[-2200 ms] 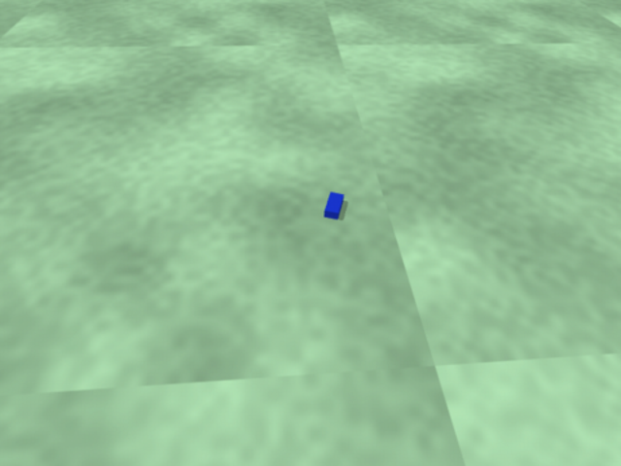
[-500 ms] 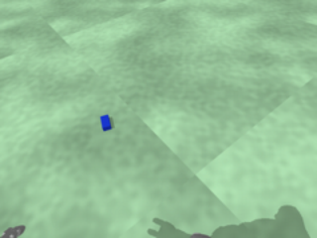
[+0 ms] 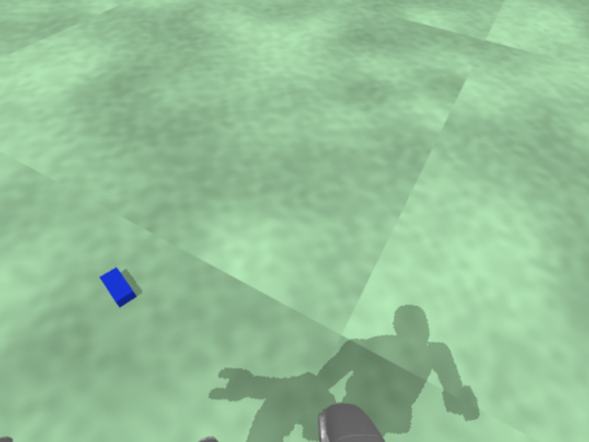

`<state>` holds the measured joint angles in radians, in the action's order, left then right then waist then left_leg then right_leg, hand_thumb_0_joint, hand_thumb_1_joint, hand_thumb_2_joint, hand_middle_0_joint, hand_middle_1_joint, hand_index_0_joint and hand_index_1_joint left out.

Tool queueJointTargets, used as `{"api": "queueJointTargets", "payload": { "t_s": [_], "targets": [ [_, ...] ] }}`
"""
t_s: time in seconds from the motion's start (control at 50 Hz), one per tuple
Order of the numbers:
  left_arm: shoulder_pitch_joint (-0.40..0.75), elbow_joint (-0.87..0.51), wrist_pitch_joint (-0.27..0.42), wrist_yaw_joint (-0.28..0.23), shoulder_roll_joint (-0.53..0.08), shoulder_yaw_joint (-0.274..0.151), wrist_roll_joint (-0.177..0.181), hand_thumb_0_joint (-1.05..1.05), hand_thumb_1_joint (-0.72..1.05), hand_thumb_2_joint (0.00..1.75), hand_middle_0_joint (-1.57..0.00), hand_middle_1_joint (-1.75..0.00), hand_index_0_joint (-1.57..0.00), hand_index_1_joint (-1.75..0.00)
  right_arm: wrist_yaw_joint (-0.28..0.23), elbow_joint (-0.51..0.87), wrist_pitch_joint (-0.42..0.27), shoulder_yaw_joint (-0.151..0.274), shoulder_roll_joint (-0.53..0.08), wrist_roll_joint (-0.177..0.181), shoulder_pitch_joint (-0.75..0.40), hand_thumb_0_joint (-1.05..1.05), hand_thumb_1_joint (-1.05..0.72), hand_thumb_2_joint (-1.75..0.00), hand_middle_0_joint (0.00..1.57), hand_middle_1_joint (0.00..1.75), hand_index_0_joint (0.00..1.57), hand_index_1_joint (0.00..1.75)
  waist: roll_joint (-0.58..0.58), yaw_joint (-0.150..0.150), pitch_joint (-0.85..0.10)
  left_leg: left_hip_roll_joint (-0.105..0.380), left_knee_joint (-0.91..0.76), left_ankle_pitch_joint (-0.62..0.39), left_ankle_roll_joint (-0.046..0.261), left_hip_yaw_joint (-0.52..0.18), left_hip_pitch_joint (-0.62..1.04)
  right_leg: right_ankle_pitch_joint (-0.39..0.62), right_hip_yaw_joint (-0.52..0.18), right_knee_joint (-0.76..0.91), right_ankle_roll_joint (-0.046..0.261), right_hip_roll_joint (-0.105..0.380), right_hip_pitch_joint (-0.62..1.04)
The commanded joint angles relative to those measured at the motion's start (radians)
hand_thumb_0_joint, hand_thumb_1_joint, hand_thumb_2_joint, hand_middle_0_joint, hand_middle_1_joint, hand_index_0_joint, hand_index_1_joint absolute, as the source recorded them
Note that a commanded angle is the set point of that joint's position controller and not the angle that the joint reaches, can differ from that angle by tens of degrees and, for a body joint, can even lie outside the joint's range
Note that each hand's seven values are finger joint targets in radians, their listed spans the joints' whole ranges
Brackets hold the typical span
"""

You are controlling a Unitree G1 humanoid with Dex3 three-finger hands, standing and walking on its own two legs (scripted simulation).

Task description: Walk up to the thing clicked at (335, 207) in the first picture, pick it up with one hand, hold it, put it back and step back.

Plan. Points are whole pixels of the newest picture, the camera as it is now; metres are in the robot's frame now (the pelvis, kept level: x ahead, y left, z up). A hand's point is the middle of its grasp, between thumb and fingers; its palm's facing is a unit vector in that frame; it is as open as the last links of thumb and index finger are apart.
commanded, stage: walk up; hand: left
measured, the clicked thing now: (118, 286) +0.76 +0.53 -0.72
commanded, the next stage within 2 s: none
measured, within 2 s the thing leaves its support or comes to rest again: neither
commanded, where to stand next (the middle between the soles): +0.33 +0.71 m, yaw -52 degrees
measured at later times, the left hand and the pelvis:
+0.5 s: hand out of the picture +0.25 +0.50 -0.11, palm faces -0.26 -0.73 -0.63, open 7.4 cm; pelvis +0.13 +0.20 -0.02, yaw -15 degrees
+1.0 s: hand out of the picture +0.41 +0.67 -0.11, palm faces -0.39 -0.68 -0.62, open 7.4 cm; pelvis +0.20 +0.42 -0.02, yaw -27 degrees
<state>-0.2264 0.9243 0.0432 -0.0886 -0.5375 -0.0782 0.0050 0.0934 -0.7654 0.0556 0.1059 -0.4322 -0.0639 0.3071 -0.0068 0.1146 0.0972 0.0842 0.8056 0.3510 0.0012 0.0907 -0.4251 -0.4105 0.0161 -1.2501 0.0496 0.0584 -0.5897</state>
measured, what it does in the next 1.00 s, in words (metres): steps to the left, turning right: right foot, then left foot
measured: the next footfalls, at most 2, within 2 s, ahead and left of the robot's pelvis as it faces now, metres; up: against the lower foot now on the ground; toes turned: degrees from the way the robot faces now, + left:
right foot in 0.18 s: +0.15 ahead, -0.04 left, +0.00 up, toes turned -14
left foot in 0.54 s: +0.28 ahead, +0.38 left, +0.00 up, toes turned -16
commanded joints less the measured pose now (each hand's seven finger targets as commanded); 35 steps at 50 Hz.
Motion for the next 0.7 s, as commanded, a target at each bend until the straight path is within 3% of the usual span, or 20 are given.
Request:
{"api": "queueJointTargets", "payload": {
  "t_s": [0.0, 0.08, 0.12, 0.14, 0.16, 0.18, 0.2, 0.22, 0.24, 0.28, 0.32, 0.4, 0.46, 0.5, 0.52, 0.54, 0.56, 0.6, 0.64, 0.68],
  "targets": [
    [-0.076, -0.049, 0.016, 0.01, -0.186, -0.057, 0.011, 0.0, 0.9, 0.9, -0.2, -0.3, -0.2, -0.3, -0.02, 0.132, -0.046, 0.055, -0.234, -0.018, -0.053, 0.0, -0.9, -0.9, 0.2, 0.3, 0.2, 0.3, 0.235, -0.019, -0.069, 0.156, -0.404, 0.062, 0.201, -0.26, 0.207, -0.022, 0.056, 0.213, -0.029, 0.035, -0.069],
    [-0.102, -0.085, 0.018, 0.003, -0.177, -0.055, -0.001, 0.0, 0.9, 0.9, -0.2, -0.3, -0.2, -0.3, -0.023, 0.165, -0.034, 0.052, -0.242, -0.013, -0.064, 0.0, -0.9, -0.9, 0.2, 0.3, 0.2, 0.3, 0.168, -0.03, -0.085, 0.227, -0.36, -0.034, 0.205, -0.251, 0.156, 0.007, 0.038, 0.408, 0.002, 0.038, 0.083],
    [-0.216, -0.064, 0.022, -0.006, -0.172, -0.068, -0.005, 0.0, 0.9, 0.9, -0.2, -0.3, -0.2, -0.3, -0.018, 0.205, -0.022, 0.047, -0.233, -0.017, -0.127, 0.0, -0.9, -0.9, 0.2, 0.3, 0.2, 0.3, 0.095, -0.096, -0.109, 0.15, -0.212, -0.142, 0.138, -0.11, 0.023, 0.118, 0.102, 0.569, 0.01, -0.005, 0.32],
    [-0.358, -0.038, 0.027, -0.018, -0.198, -0.087, -0.011, 0.0, 0.9, 0.9, -0.2, -0.3, -0.2, -0.3, -0.018, 0.228, -0.021, 0.041, -0.217, -0.01, -0.166, 0.0, -0.9, -0.9, 0.2, 0.3, 0.2, 0.3, 0.006, -0.183, -0.172, 0.095, 0.033, -0.269, 0.093, -0.021, -0.125, 0.182, 0.065, 0.679, 0.022, 0.007, 0.568],
    [-0.422, -0.05, 0.03, -0.037, -0.259, -0.114, -0.025, 0.0, 0.9, 0.9, -0.2, -0.3, -0.2, -0.3, -0.023, 0.24, -0.027, 0.023, -0.166, -0.006, -0.125, 0.0, -0.9, -0.9, 0.2, 0.3, 0.2, 0.3, -0.134, -0.228, -0.178, 0.004, 0.271, -0.054, 0.033, -0.012, -0.352, 0.115, -0.128, 0.762, 0.066, 0.092, 0.746],
    [-0.374, -0.105, 0.03, -0.05, -0.313, -0.122, -0.035, 0.0, 0.9, 0.9, -0.2, -0.3, -0.2, -0.3, -0.027, 0.249, -0.024, 0.014, -0.151, -0.01, -0.054, 0.0, -0.9, -0.9, 0.2, 0.3, 0.2, 0.3, -0.184, -0.164, -0.199, -0.03, 0.426, 0.253, -0.024, -0.104, -0.508, 0.071, -0.538, 0.812, 0.153, 0.35, 0.786],
    [-0.27, -0.165, 0.03, -0.059, -0.329, -0.113, -0.01, 0.0, 0.9, 0.9, -0.2, -0.3, -0.2, -0.3, -0.036, 0.238, -0.005, 0.048, -0.243, -0.008, -0.045, 0.0, -0.9, -0.9, 0.2, 0.3, 0.2, 0.3, -0.069, -0.143, -0.22, -0.01, 0.553, 0.256, -0.03, -0.271, -0.506, 0.045, -0.795, 0.863, 0.29, 0.487, 0.663],
    [-0.204, -0.195, 0.038, -0.066, -0.311, -0.103, 0.007, 0.0, 0.9, 0.9, -0.2, -0.3, -0.2, -0.3, -0.039, 0.227, 0.004, 0.058, -0.276, -0.007, -0.079, 0.0, -0.9, -0.9, 0.2, 0.3, 0.2, 0.3, 0.047, -0.119, -0.154, 0.041, 0.617, 0.219, -0.042, -0.306, -0.496, 0.075, -0.728, 0.862, 0.325, 0.482, 0.559],
    [-0.165, -0.2, 0.04, -0.065, -0.272, -0.087, 0.017, 0.0, 0.9, 0.9, -0.2, -0.3, -0.2, -0.3, -0.042, 0.205, 0.001, 0.061, -0.273, -0.019, -0.077, 0.0, -0.9, -0.9, 0.2, 0.3, 0.2, 0.3, 0.099, -0.078, -0.092, 0.044, 0.572, 0.146, -0.029, -0.284, -0.47, 0.168, -0.568, 0.814, 0.265, 0.381, 0.456],
    [-0.159, -0.203, 0.038, -0.058, -0.249, -0.089, -0.009, 0.0, 0.9, 0.9, -0.2, -0.3, -0.2, -0.3, -0.024, 0.186, 0.011, 0.057, -0.25, -0.004, -0.075, 0.0, -0.9, -0.9, 0.2, 0.3, 0.2, 0.3, 0.004, -0.069, -0.085, 0.049, 0.504, 0.105, -0.016, -0.247, -0.348, 0.149, -0.419, 0.786, 0.199, 0.274, 0.288],
    [-0.126, -0.218, 0.043, -0.046, -0.252, -0.1, -0.024, 0.0, 0.9, 0.9, -0.2, -0.3, -0.2, -0.3, -0.001, 0.165, 0.019, 0.061, -0.233, -0.009, -0.031, 0.0, -0.9, -0.9, 0.2, 0.3, 0.2, 0.3, -0.07, -0.055, -0.087, 0.029, 0.466, 0.063, -0.008, -0.202, -0.267, 0.113, -0.311, 0.748, 0.176, 0.2, 0.183],
    [-0.155, -0.23, 0.048, -0.038, -0.31, -0.116, -0.053, 0.0, 0.9, 0.9, -0.2, -0.3, -0.2, -0.3, 0.02, 0.217, 0.025, 0.073, -0.219, -0.009, -0.133, 0.0, -0.9, -0.9, 0.2, 0.3, 0.2, 0.3, -0.169, -0.089, -0.057, 0.021, 0.339, 0.098, 0.008, -0.143, -0.242, -0.07, -0.322, 0.74, 0.187, 0.164, 0.079],
    [-0.168, -0.236, 0.051, -0.038, -0.324, -0.118, -0.058, 0.0, 0.9, 0.9, -0.2, -0.3, -0.2, -0.3, 0.02, 0.246, 0.01, 0.083, -0.222, -0.006, -0.143, 0.0, -0.9, -0.9, 0.2, 0.3, 0.2, 0.3, -0.196, -0.088, -0.106, -0.007, 0.207, 0.171, 0.026, -0.116, -0.161, 0.152, -0.346, 0.654, 0.188, 0.173, 0.088],
    [-0.134, -0.243, 0.046, -0.038, -0.295, -0.1, -0.045, 0.0, 0.9, 0.9, -0.2, -0.3, -0.2, -0.3, 0.012, 0.227, -0.004, 0.095, -0.221, -0.012, -0.039, 0.0, -0.9, -0.9, 0.2, 0.3, 0.2, 0.3, -0.169, -0.021, -0.15, -0.049, 0.017, 0.095, 0.03, -0.088, 0.026, 0.272, -0.283, 0.5, 0.132, 0.124, 0.019],
    [-0.109, -0.248, 0.041, -0.042, -0.229, -0.075, -0.043, 0.0, 0.9, 0.9, -0.2, -0.3, -0.2, -0.3, -0.001, 0.191, -0.014, 0.114, -0.25, -0.026, 0.087, 0.0, -0.9, -0.9, 0.2, 0.3, 0.2, 0.3, -0.011, 0.061, -0.199, -0.06, -0.141, 0.104, 0.032, -0.121, 0.211, 0.266, -0.148, 0.245, 0.068, 0.041, -0.089],
    [-0.108, -0.275, 0.043, -0.05, -0.097, -0.041, -0.031, 0.0, 0.9, 0.9, -0.2, -0.3, -0.2, -0.3, -0.018, 0.209, -0.029, 0.138, -0.379, -0.043, 0.107, 0.0, -0.9, -0.9, 0.2, 0.3, 0.2, 0.3, 0.41, 0.08, -0.185, 0.211, -0.333, -0.1, 0.081, -0.534, 0.319, -0.187, 0.019, -0.022, -0.01, -0.177, -0.372],
    [-0.11, -0.254, 0.042, -0.085, -0.143, -0.038, -0.022, 0.0, 0.9, 0.9, -0.2, -0.3, -0.2, -0.3, -0.034, 0.217, -0.038, 0.144, -0.434, -0.012, 0.021, 0.0, -0.9, -0.9, 0.2, 0.3, 0.2, 0.3, 0.443, 0.039, -0.204, 0.325, -0.382, -0.181, 0.211, -0.736, 0.292, -0.25, -0.095, -0.107, 0.014, -0.091, -0.383],
    [-0.099, -0.195, 0.04, -0.072, -0.178, -0.042, -0.005, 0.0, 0.9, 0.9, -0.2, -0.3, -0.2, -0.3, -0.048, 0.246, -0.031, 0.11, -0.273, -0.009, -0.037, 0.0, -0.9, -0.9, 0.2, 0.3, 0.2, 0.3, 0.177, 0.021, -0.111, 0.222, -0.263, -0.406, 0.16, -0.465, 0.22, -0.14, -0.08, -0.106, -0.011, -0.062, -0.322],
    [-0.218, -0.146, 0.034, -0.06, -0.18, -0.05, 0.009, 0.0, 0.9, 0.9, -0.2, -0.3, -0.2, -0.3, -0.059, 0.25, -0.03, 0.102, -0.264, -0.006, -0.089, 0.0, -0.9, -0.9, 0.2, 0.3, 0.2, 0.3, 0.288, -0.033, -0.133, 0.186, -0.224, -0.488, 0.16, -0.365, 0.228, -0.056, -0.031, -0.048, -0.006, -0.025, -0.241],
    [-0.277, -0.124, 0.022, -0.048, -0.154, -0.049, 0.008, 0.0, 0.9, 0.9, -0.2, -0.3, -0.2, -0.3, -0.059, 0.272, -0.027, 0.083, -0.219, -0.011, -0.131, 0.0, -0.9, -0.9, 0.2, 0.3, 0.2, 0.3, 0.27, -0.051, -0.158, 0.152, -0.218, -0.523, 0.163, -0.284, 0.216, -0.049, 0.01, 0.005, -0.014, -0.027, -0.135]
  ]
}}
